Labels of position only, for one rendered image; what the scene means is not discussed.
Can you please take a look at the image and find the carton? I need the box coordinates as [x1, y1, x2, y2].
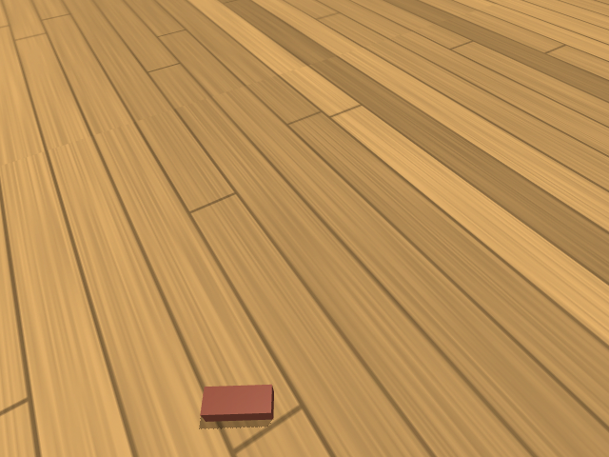
[200, 385, 274, 422]

